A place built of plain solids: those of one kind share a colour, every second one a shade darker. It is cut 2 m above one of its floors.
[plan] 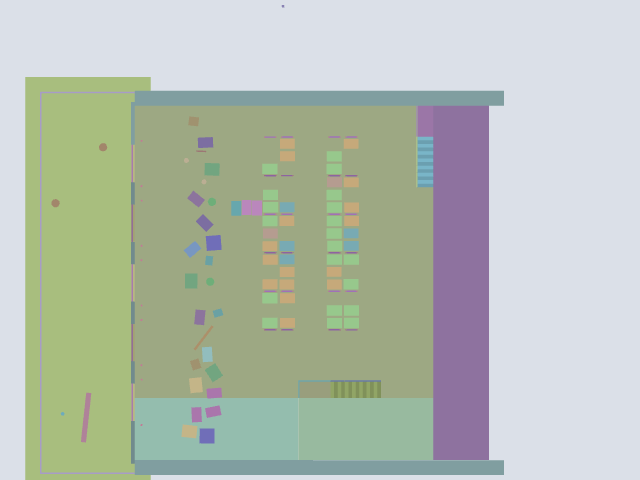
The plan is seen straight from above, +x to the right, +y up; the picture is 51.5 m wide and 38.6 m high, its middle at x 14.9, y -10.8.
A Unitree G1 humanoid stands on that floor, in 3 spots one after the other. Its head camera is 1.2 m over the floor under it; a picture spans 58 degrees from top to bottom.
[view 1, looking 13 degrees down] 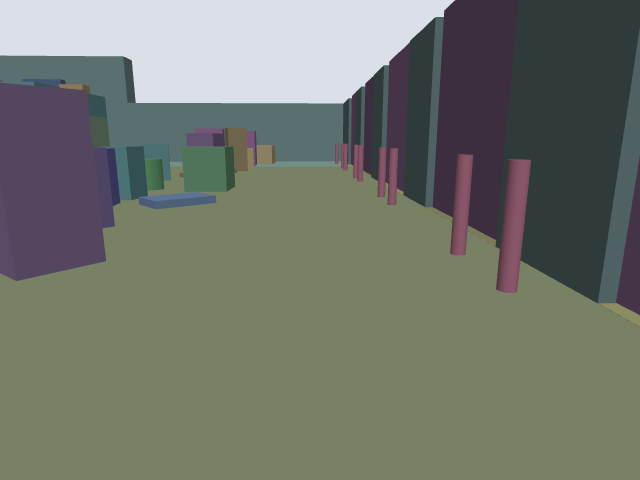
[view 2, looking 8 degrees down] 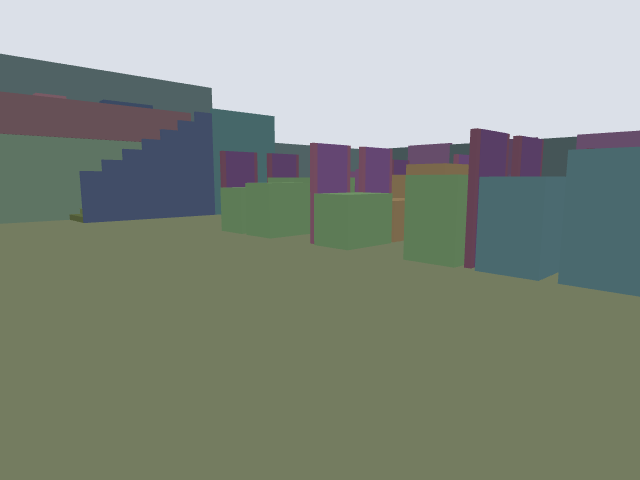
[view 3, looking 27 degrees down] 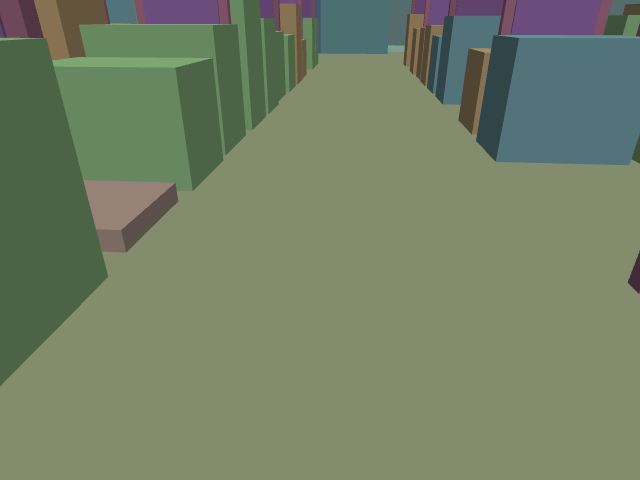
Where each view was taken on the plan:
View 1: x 2.20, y -3.15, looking -92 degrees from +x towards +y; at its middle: floor_hall_concrete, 5.33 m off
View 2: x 23.38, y -9.06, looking -134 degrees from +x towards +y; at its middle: load_sacks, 7.81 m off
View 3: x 14.16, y -3.67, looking -85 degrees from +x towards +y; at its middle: floor_hall_concrete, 2.64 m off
